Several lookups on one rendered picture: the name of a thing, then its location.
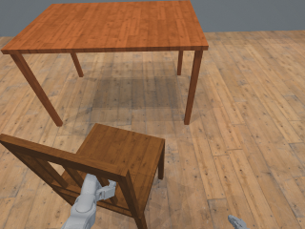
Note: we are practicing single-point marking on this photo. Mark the left robot hand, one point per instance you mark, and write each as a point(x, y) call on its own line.
point(91, 185)

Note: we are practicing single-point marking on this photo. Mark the right robot hand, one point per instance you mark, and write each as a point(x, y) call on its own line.
point(237, 223)

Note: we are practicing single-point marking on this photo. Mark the chair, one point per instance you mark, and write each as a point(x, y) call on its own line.
point(126, 157)

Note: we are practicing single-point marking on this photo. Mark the robot left forearm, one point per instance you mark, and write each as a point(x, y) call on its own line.
point(83, 213)

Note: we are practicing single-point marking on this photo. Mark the table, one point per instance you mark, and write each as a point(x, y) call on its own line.
point(139, 26)

